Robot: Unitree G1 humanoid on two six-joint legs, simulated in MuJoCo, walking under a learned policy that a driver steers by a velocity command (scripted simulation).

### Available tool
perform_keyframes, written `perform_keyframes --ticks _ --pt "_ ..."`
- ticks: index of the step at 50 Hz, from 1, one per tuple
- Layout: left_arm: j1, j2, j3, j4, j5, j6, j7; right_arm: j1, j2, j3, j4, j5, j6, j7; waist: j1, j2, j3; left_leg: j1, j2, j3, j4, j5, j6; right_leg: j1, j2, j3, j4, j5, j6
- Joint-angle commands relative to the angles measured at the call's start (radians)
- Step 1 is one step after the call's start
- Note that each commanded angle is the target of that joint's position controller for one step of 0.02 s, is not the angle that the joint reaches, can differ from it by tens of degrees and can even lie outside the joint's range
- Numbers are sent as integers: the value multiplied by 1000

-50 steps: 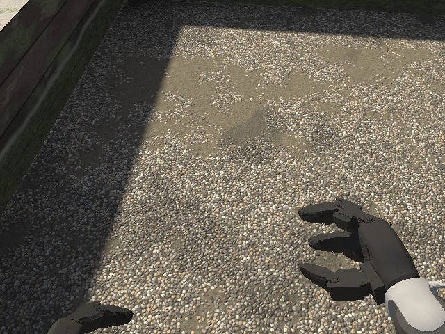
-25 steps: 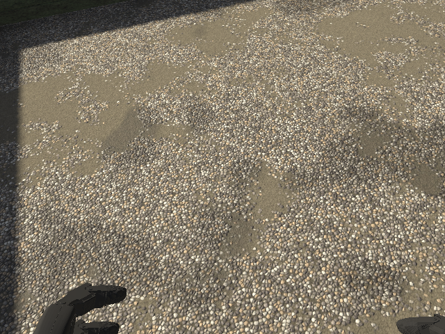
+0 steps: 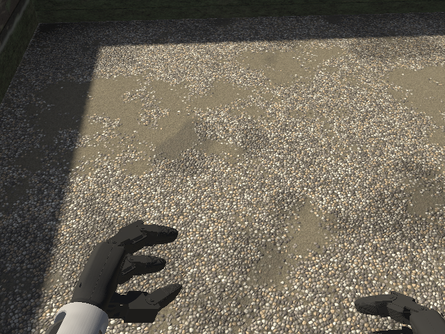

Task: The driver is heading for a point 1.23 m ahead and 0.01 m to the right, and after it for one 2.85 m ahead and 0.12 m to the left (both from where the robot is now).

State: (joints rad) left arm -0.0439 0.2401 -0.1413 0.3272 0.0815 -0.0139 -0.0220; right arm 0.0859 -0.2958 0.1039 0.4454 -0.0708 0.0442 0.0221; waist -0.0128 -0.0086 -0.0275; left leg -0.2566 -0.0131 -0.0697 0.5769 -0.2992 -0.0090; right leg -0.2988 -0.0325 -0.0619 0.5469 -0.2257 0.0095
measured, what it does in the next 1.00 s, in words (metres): stands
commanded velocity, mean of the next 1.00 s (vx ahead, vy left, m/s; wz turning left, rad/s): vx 1.00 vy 0.00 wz -0.09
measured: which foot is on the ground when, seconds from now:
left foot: down 0.00-1.00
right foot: down 0.00-1.00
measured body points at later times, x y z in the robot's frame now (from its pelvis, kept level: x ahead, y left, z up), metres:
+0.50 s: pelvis +0.01 +0.00 +0.00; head +0.00 +0.02 +0.45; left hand +0.21 +0.24 -0.03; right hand +0.30 -0.10 +0.01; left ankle +0.01 +0.13 -0.73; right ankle +0.04 -0.12 -0.73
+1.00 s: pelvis +0.00 +0.00 +0.00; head +0.01 -0.02 +0.45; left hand +0.31 +0.15 +0.00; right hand +0.22 -0.26 -0.02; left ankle +0.01 +0.13 -0.73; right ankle +0.04 -0.13 -0.73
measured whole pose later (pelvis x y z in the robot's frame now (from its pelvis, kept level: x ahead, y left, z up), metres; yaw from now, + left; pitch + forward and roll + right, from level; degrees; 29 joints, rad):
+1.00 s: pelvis +0.00 +0.00 +0.00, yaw -13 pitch +0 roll +2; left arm 0.01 0.29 -0.10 0.37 0.05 0.04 -0.04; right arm -0.02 -0.30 0.08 0.43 -0.12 0.01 0.03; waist 0.00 0.02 0.02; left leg -0.22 0.06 0.16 0.57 -0.33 -0.02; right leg -0.38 0.05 0.15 0.60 -0.21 0.01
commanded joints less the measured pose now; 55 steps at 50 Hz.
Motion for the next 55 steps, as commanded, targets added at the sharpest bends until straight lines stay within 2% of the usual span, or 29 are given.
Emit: perform_keyframes --ticks 1,3,7,8,9,12,13,14,16,18,21,22,25,28,29,30,31,33,34,35,36,38,43,46,48,49,51,53,55 --pt "-130 105 54 -97 -5 -24 9 -99 -79 -30 -111 8 -17 12 1 -57 -78 -165 65 -140 -97 -17 43 182 -107 103 -79 89 24" --pt "-123 115 65 -87 -10 -29 10 -105 -97 -39 -118 22 -12 19 -1 -36 -70 -187 54 -149 -82 35 39 203 -114 76 -72 89 21" --pt "-69 127 86 -48 -3 -34 19 -108 -112 -53 -132 34 2 19 9 36 -101 -194 45 -188 -54 224 65 268 -105 0 -27 104 23" --pt "-70 124 87 -44 2 -34 21 -114 -116 -56 -140 35 4 20 10 35 -110 -192 40 -194 -46 275 66 281 -103 -14 -15 127 22" --pt "-61 127 92 -30 13 -42 16 -136 -121 -60 -145 45 -2 20 18 43 -157 -184 46 -206 -36 327 78 310 -107 -26 -9 100 12" --pt "-40 148 107 3 8 -40 29 -126 -115 -69 -151 51 16 10 4 32 -147 -203 34 -192 -1 439 84 338 -124 -72 -5 84 -2" --pt "-39 137 103 6 10 -38 30 -128 -106 -65 -155 47 19 7 2 39 -146 -196 32 -193 -5 440 83 332 -125 -81 -8 66 -2" --pt "-83 116 84 -15 22 -37 20 -127 -68 -45 -171 22 15 13 -26 19 -98 -202 30 -165 -8 415 57 282 -140 -87 -38 121 1" --pt "-85 89 66 -22 27 -44 9 -139 -37 -25 -174 6 2 18 -28 39 -123 -170 36 -188 -56 348 42 292 -139 -78 -57 100 5" --pt "-76 101 58 -26 21 -46 7 -179 -39 -17 -183 -1 -13 30 -26 68 -119 -162 39 -204 -91 298 34 294 -140 -62 -78 83 8" --pt "-55 114 46 -36 18 -40 14 -221 -36 0 -185 -11 -39 44 -21 67 -125 -141 51 -217 -131 242 21 297 -146 -23 -111 82 9" --pt "-15 115 49 -21 11 -44 24 -241 -45 1 -171 5 -46 40 8 73 -173 -123 66 -251 -162 166 27 340 -139 -6 -105 10 7" --pt "-19 115 37 -20 -2 -33 33 -279 -25 17 -176 -2 -58 48 -2 61 -104 -131 68 -221 -192 23 10 284 -138 39 -155 -17 0" --pt "-17 109 31 -13 -13 -19 28 -273 -12 28 -172 -19 -67 54 -19 48 -82 -103 76 -170 -182 30 -5 229 -116 97 -164 -8 -12" --pt "-37 99 27 -22 -16 -22 15 -293 -26 27 -179 -17 -75 63 -20 79 -91 -83 87 -169 -182 18 -12 198 -112 112 -155 -19 -1" --pt "-43 101 29 -21 -21 -22 8 -296 -26 27 -180 -19 -79 67 -23 75 -94 -75 99 -160 -183 15 -11 180 -102 131 -147 -21 1" --pt "-32 120 35 -22 -28 -13 10 -279 -24 31 -177 -24 -81 71 -30 73 -58 -79 100 -153 -191 -17 -9 147 -93 143 -151 -17 4" --pt "-46 116 35 -34 -25 -5 6 -283 -24 35 -178 -28 -85 70 -25 61 -73 -51 110 -125 -181 34 -11 116 -79 168 -134 5 5" --pt "-41 120 38 -38 -22 5 11 -287 -49 25 -172 -40 -83 59 -21 90 -91 4 113 -107 -167 86 -3 71 -78 171 -129 16 -6" --pt "-36 125 42 -38 -21 8 12 -285 -54 21 -171 -40 -81 51 -15 86 -101 37 118 -94 -155 133 3 44 -69 175 -119 22 -7" --pt "-48 105 35 -51 -3 6 3 -336 -53 21 -192 -43 -74 51 14 73 -52 18 126 -81 -155 299 3 21 -48 167 -88 56 -7" --pt "-18 120 43 -41 2 5 -3 -317 -56 10 -180 -47 -67 35 25 62 -120 116 136 -36 -113 414 15 -9 -40 172 -61 125 -2" --pt "-28 147 63 -47 -15 18 -10 -261 -66 -23 -148 -45 -55 14 14 -8 -170 207 139 72 -63 346 11 -61 -26 205 -30 294 -19" --pt "-42 154 76 -56 -36 30 -16 -244 -78 -44 -129 -44 -53 3 13 13 -148 206 143 139 -59 249 7 -91 -8 223 -14 319 -23" --pt "-35 153 83 -58 -38 39 -17 -225 -74 -53 -117 -43 -50 -2 16 4 -142 203 147 169 -58 178 9 -101 7 232 -6 318 -28" --pt "-43 141 73 -64 -37 37 -17 -221 -53 -44 -120 -49 -51 0 17 -19 -157 192 152 158 -66 153 18 -86 1 246 -25 302 -23" --pt "-71 91 47 -74 -26 29 -22 -231 -13 -21 -132 -47 -64 11 28 -44 -166 165 158 132 -100 47 12 -42 -9 288 -78 176 -14" --pt "-128 87 37 -92 -23 22 -31 -250 -15 -7 -152 -35 -80 14 39 -46 -145 129 165 106 -123 30 4 -24 -22 322 -108 83 -2" --pt "-142 95 29 -87 -13 12 -43 -227 -29 1 -160 -29 -75 12 47 -47 -131 106 166 75 -146 13 9 -11 -30 326 -137 15 3"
